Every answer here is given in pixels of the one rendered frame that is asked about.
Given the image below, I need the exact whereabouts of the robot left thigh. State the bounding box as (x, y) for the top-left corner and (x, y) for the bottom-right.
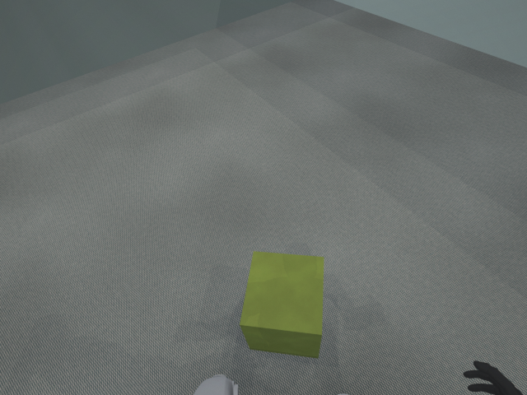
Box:
(194, 377), (239, 395)

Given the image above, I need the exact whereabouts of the right robot hand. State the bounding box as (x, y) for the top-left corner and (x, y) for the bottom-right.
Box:
(464, 360), (524, 395)

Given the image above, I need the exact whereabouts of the carton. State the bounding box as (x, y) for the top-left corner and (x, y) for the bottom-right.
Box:
(240, 251), (324, 359)

